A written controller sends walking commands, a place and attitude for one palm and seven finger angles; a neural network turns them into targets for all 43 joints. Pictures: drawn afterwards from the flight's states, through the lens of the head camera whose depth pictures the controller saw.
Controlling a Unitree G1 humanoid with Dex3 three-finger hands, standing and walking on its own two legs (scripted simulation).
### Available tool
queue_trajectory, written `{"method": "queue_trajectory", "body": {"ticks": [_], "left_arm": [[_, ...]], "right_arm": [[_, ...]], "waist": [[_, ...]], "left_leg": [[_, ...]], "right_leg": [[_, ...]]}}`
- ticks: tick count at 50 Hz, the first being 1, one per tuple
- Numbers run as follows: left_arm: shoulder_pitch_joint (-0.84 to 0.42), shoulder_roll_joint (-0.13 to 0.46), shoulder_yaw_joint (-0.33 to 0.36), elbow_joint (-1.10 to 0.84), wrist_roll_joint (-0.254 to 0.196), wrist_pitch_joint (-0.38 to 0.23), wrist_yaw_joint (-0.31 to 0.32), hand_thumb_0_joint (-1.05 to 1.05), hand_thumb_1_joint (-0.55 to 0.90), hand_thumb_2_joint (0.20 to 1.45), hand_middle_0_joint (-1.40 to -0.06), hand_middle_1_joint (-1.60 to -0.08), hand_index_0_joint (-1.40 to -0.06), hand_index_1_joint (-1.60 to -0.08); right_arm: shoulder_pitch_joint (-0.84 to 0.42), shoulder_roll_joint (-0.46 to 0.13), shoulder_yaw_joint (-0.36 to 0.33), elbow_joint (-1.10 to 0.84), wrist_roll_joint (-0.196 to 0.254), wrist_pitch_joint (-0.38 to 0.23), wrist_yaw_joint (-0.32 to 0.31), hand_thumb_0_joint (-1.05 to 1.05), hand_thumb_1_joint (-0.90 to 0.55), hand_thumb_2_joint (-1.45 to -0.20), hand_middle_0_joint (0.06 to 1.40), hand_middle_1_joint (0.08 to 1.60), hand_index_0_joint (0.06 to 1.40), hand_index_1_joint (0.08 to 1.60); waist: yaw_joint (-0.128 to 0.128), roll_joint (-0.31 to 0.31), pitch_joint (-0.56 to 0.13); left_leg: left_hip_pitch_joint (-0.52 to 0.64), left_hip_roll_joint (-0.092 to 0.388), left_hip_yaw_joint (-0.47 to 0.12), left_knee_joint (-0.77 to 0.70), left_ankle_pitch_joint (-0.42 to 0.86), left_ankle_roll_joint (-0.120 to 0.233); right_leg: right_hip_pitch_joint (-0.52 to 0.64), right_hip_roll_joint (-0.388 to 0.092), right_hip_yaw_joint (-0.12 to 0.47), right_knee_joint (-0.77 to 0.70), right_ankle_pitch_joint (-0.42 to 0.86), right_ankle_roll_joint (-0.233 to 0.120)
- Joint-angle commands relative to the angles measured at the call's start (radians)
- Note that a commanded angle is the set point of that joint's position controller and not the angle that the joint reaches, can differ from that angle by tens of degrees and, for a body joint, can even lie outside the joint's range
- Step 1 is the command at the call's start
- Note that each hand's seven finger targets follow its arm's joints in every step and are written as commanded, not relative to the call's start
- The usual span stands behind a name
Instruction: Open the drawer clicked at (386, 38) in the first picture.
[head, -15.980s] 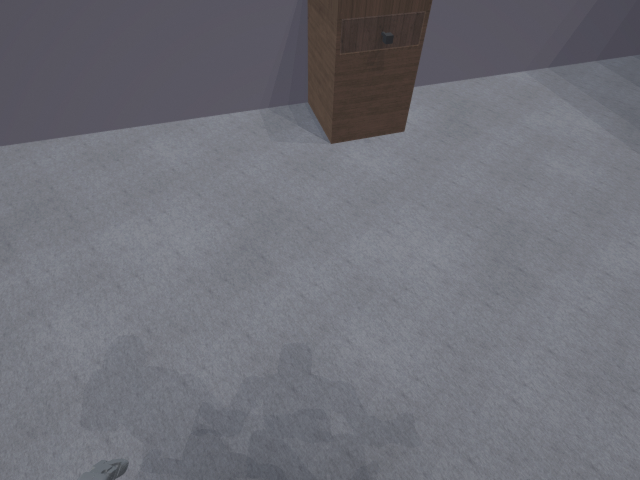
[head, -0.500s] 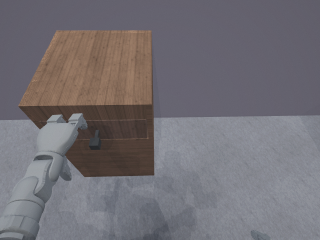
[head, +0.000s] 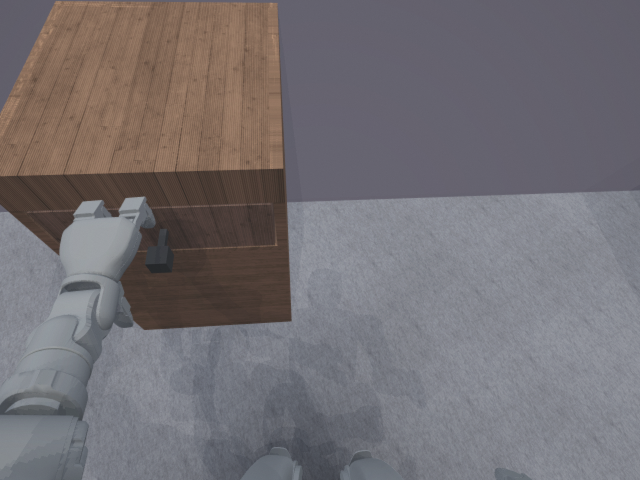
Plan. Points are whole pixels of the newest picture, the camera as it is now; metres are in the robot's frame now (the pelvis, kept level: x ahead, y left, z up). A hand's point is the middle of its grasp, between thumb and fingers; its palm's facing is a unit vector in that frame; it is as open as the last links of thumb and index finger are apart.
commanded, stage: move the hooked fingers above the handle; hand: left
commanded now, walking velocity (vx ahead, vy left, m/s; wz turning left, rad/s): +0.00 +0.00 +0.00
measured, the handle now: (161, 249) +0.48 +0.29 -0.15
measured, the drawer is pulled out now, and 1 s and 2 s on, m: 0.00 0.00 0.00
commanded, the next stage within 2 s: lower the fingers behind the handle in 1.08 s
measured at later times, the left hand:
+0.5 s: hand (143, 259) +0.44 +0.29 -0.10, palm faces -0.04 -0.04 -1.00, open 13.8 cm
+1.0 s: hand (141, 259) +0.43 +0.29 -0.10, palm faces -0.07 -0.03 -1.00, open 13.9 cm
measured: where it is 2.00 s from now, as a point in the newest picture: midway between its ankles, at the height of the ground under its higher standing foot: outside the picture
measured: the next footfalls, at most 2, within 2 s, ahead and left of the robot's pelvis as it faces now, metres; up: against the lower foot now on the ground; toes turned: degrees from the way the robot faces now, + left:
none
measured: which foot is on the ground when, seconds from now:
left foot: down 0.00-1.00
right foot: down 0.00-1.00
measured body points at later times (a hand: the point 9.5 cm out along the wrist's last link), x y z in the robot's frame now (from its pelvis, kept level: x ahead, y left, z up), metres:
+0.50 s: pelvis -0.03 +0.01 -0.05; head +0.13 +0.04 +0.37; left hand +0.43 +0.29 -0.05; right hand +0.01 -0.27 -0.17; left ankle -0.02 +0.05 -0.67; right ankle -0.01 -0.11 -0.67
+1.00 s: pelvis -0.03 +0.00 -0.05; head +0.13 +0.03 +0.37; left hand +0.43 +0.29 -0.05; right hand +0.04 -0.28 -0.17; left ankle -0.02 +0.05 -0.67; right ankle -0.01 -0.11 -0.67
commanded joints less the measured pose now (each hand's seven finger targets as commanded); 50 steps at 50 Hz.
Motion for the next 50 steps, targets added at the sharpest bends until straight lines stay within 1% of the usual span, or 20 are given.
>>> {"method": "queue_trajectory", "body": {"ticks": [1, 2, 6, 7, 8, 10, 12, 16, 22, 25, 26, 29, 31, 33, 36, 38, 41, 45, 48, 50], "left_arm": [[-0.362, 0.279, 0.071, -0.11, -0.013, 0.01, 0.051, 0.0, -0.5, 0.3, -0.3, -1.2, -0.3, -1.2], [-0.357, 0.307, 0.091, -0.107, -0.003, 0.003, 0.052, 0.0, -0.5, 0.3, -0.3, -1.2, -0.3, -1.2], [-0.439, 0.284, 0.064, -0.106, -0.002, -0.022, 0.054, 0.0, -0.5, 0.3, -0.3, -1.2, -0.3, -1.2], [-0.412, 0.317, 0.097, -0.095, 0.003, -0.027, 0.06, 0.0, -0.5, 0.3, -0.3, -1.2, -0.3, -1.2], [-0.435, 0.293, 0.075, -0.097, 0.003, -0.029, 0.067, 0.0, -0.5, 0.3, -0.3, -1.2, -0.3, -1.2], [-0.445, 0.292, 0.077, -0.072, 0.008, -0.026, 0.081, 0.0, -0.5, 0.3, -0.3, -1.2, -0.3, -1.2], [-0.486, 0.344, 0.111, -0.055, 0.02, -0.019, 0.095, 0.0, -0.5, 0.3, -0.3, -1.2, -0.3, -1.2], [-0.55, 0.326, 0.088, -0.021, 0.024, 0.011, 0.111, 0.0, -0.5, 0.3, -0.3, -1.2, -0.3, -1.2], [-0.575, 0.375, 0.114, -0.118, 0.015, 0.026, 0.092, 0.0, -0.5, 0.3, -0.3, -1.2, -0.3, -1.2], [-0.53, 0.363, 0.11, -0.124, 0.001, 0.047, 0.08, 0.0, -0.5, 0.3, -0.3, -1.2, -0.3, -1.2], [-0.534, 0.332, 0.088, -0.121, -0.005, 0.053, 0.074, 0.0, -0.5, 0.3, -0.3, -1.2, -0.3, -1.2], [-0.512, 0.335, 0.074, -0.06, -0.005, 0.08, 0.064, 0.0, -0.5, 0.3, -0.3, -1.2, -0.3, -1.2], [-0.539, 0.315, 0.051, -0.075, -0.013, 0.073, 0.052, 0.0, -0.5, 0.3, -0.3, -1.2, -0.3, -1.2], [-0.503, 0.332, 0.06, -0.059, -0.012, 0.061, 0.043, 0.0, -0.5, 0.3, -0.3, -1.2, -0.3, -1.2], [-0.539, 0.286, 0.017, -0.036, -0.013, 0.037, 0.034, 0.0, -0.5, 0.3, -0.3, -1.2, -0.3, -1.2], [-0.523, 0.3, 0.03, -0.015, -0.012, 0.021, 0.037, 0.0, -0.5, 0.3, -0.3, -1.2, -0.3, -1.2], [-0.56, 0.304, 0.028, -0.034, -0.008, 0.002, 0.044, 0.0, -0.5, 0.3, -0.3, -1.2, -0.3, -1.2], [-0.563, 0.378, 0.082, -0.023, -0.002, 0.004, 0.066, 0.0, -0.5, 0.3, -0.3, -1.2, -0.3, -1.2], [-0.56, 0.396, 0.098, -0.056, -0.001, 0.009, 0.073, 0.0, -0.5, 0.3, -0.3, -1.2, -0.3, -1.2], [-0.525, 0.403, 0.111, -0.064, -0.003, 0.017, 0.072, 0.0, -0.5, 0.3, -0.3, -1.2, -0.3, -1.2]], "right_arm": [[0.109, -0.179, -0.061, -0.065, -0.013, -0.012, -0.009, 0.0, -0.9, -0.9, 0.2, 0.3, 0.2, 0.3], [0.117, -0.184, -0.061, -0.065, -0.012, -0.011, -0.01, 0.0, -0.9, -0.9, 0.2, 0.3, 0.2, 0.3], [0.126, -0.187, -0.064, -0.049, -0.021, -0.016, -0.01, 0.0, -0.9, -0.9, 0.2, 0.3, 0.2, 0.3], [0.134, -0.193, -0.064, -0.046, -0.021, -0.014, -0.008, 0.0, -0.9, -0.9, 0.2, 0.3, 0.2, 0.3], [0.134, -0.192, -0.065, -0.042, -0.026, -0.014, -0.008, 0.0, -0.9, -0.9, 0.2, 0.3, 0.2, 0.3], [0.145, -0.194, -0.065, -0.033, -0.029, -0.013, -0.003, 0.0, -0.9, -0.9, 0.2, 0.3, 0.2, 0.3], [0.15, -0.206, -0.062, -0.026, -0.032, -0.009, 0.0, 0.0, -0.9, -0.9, 0.2, 0.3, 0.2, 0.3], [0.159, -0.209, -0.058, -0.019, -0.037, -0.01, 0.007, 0.0, -0.9, -0.9, 0.2, 0.3, 0.2, 0.3], [0.173, -0.215, -0.058, -0.03, -0.031, -0.006, 0.01, 0.0, -0.9, -0.9, 0.2, 0.3, 0.2, 0.3], [0.174, -0.21, -0.053, -0.028, -0.025, -0.001, 0.008, 0.0, -0.9, -0.9, 0.2, 0.3, 0.2, 0.3], [0.17, -0.205, -0.052, -0.027, -0.025, -0.001, 0.007, 0.0, -0.9, -0.9, 0.2, 0.3, 0.2, 0.3], [0.168, -0.207, -0.042, -0.023, -0.016, 0.001, 0.002, 0.0, -0.9, -0.9, 0.2, 0.3, 0.2, 0.3], [0.161, -0.2, -0.039, -0.027, -0.015, -0.01, -0.004, 0.0, -0.9, -0.9, 0.2, 0.3, 0.2, 0.3], [0.164, -0.202, -0.035, -0.03, -0.013, -0.012, -0.011, 0.0, -0.9, -0.9, 0.2, 0.3, 0.2, 0.3], [0.159, -0.192, -0.033, -0.027, -0.012, -0.025, -0.016, 0.0, -0.9, -0.9, 0.2, 0.3, 0.2, 0.3], [0.162, -0.197, -0.033, -0.028, -0.014, -0.033, -0.017, 0.0, -0.9, -0.9, 0.2, 0.3, 0.2, 0.3], [0.159, -0.194, -0.034, -0.031, -0.017, -0.042, -0.017, 0.0, -0.9, -0.9, 0.2, 0.3, 0.2, 0.3], [0.163, -0.204, -0.031, -0.035, -0.021, -0.039, -0.015, 0.0, -0.9, -0.9, 0.2, 0.3, 0.2, 0.3], [0.165, -0.206, -0.034, -0.041, -0.022, -0.034, -0.01, 0.0, -0.9, -0.9, 0.2, 0.3, 0.2, 0.3], [0.169, -0.206, -0.037, -0.045, -0.02, -0.026, -0.008, 0.0, -0.9, -0.9, 0.2, 0.3, 0.2, 0.3]], "waist": [[-0.027, 0.046, -0.38], [-0.011, 0.062, -0.416], [-0.042, 0.088, -0.428], [-0.022, 0.1, -0.448], [-0.038, 0.108, -0.454], [-0.039, 0.101, -0.456], [-0.041, 0.115, -0.466], [-0.063, 0.142, -0.477], [-0.037, 0.217, -0.618], [-0.03, 0.19, -0.587], [-0.042, 0.183, -0.579], [-0.052, 0.13, -0.466], [-0.058, 0.146, -0.463], [-0.051, 0.117, -0.455], [-0.082, 0.111, -0.385], [-0.074, 0.093, -0.385], [-0.08, 0.131, -0.413], [-0.067, 0.126, -0.46], [-0.05, 0.175, -0.531], [-0.043, 0.158, -0.558]], "left_leg": [[0.305, 0.075, -0.053, -0.045, 0.512, -0.07], [0.316, 0.077, -0.059, -0.036, 0.524, -0.074], [0.32, 0.092, -0.088, 0.006, 0.53, -0.087], [0.329, 0.097, -0.096, 0.014, 0.538, -0.093], [0.332, 0.1, -0.096, 0.03, 0.544, -0.095], [0.306, 0.101, -0.103, 0.048, 0.528, -0.096], [0.295, 0.112, -0.125, 0.063, 0.53, -0.105], [0.274, 0.118, -0.143, 0.093, 0.516, -0.11], [0.383, 0.135, -0.173, 0.102, 0.59, -0.13], [0.383, 0.135, -0.166, 0.085, 0.58, -0.126], [0.382, 0.135, -0.164, 0.083, 0.578, -0.122], [0.307, 0.127, -0.146, 0.055, 0.463, -0.107], [0.285, 0.118, -0.125, 0.049, 0.423, -0.094], [0.274, 0.114, -0.124, 0.047, 0.414, -0.092], [0.217, 0.108, -0.11, 0.052, 0.352, -0.078], [0.19, 0.103, -0.104, 0.063, 0.332, -0.073], [0.183, 0.098, -0.098, 0.08, 0.352, -0.075], [0.151, 0.092, -0.084, 0.11, 0.379, -0.07], [0.205, 0.093, -0.085, 0.12, 0.461, -0.081], [0.233, 0.096, -0.094, 0.117, 0.5, -0.086]], "right_leg": [[0.086, -0.044, -0.004, -0.04, 0.329, -0.025], [0.072, -0.043, -0.007, -0.023, 0.325, -0.025], [-0.035, -0.041, -0.024, 0.019, 0.275, -0.025], [-0.054, -0.04, -0.03, 0.036, 0.264, -0.026], [-0.078, -0.038, -0.032, 0.043, 0.261, -0.025], [-0.101, -0.037, -0.036, 0.062, 0.247, -0.025], [-0.153, -0.04, -0.046, 0.096, 0.224, -0.025], [-0.21, -0.041, -0.058, 0.13, 0.201, -0.024], [-0.212, -0.037, -0.069, 0.155, 0.209, -0.022], [-0.179, -0.034, -0.075, 0.133, 0.211, -0.023], [-0.181, -0.034, -0.074, 0.125, 0.212, -0.021], [-0.17, -0.035, -0.073, 0.091, 0.174, -0.021], [-0.146, -0.039, -0.062, 0.075, 0.172, -0.023], [-0.13, -0.037, -0.062, 0.074, 0.171, -0.025], [-0.154, -0.041, -0.054, 0.06, 0.146, -0.026], [-0.155, -0.04, -0.05, 0.066, 0.138, -0.026], [-0.163, -0.041, -0.046, 0.082, 0.154, -0.028], [-0.138, -0.039, -0.041, 0.108, 0.191, -0.026], [-0.12, -0.038, -0.042, 0.129, 0.247, -0.026], [-0.101, -0.036, -0.044, 0.13, 0.273, -0.025]]}}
